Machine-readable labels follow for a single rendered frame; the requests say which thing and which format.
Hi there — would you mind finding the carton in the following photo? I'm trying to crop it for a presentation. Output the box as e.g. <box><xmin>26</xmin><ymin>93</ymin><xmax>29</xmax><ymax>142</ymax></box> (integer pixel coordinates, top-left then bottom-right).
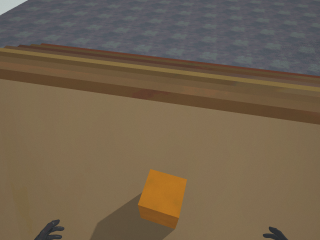
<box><xmin>138</xmin><ymin>169</ymin><xmax>187</xmax><ymax>229</ymax></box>

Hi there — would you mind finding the right robot hand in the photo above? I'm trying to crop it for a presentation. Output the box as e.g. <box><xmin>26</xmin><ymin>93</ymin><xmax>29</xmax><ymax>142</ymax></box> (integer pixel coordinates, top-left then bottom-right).
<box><xmin>263</xmin><ymin>226</ymin><xmax>288</xmax><ymax>240</ymax></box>

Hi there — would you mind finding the left robot hand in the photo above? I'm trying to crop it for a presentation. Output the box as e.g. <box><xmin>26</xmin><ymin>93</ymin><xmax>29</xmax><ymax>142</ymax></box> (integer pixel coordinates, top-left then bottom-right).
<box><xmin>34</xmin><ymin>219</ymin><xmax>65</xmax><ymax>240</ymax></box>

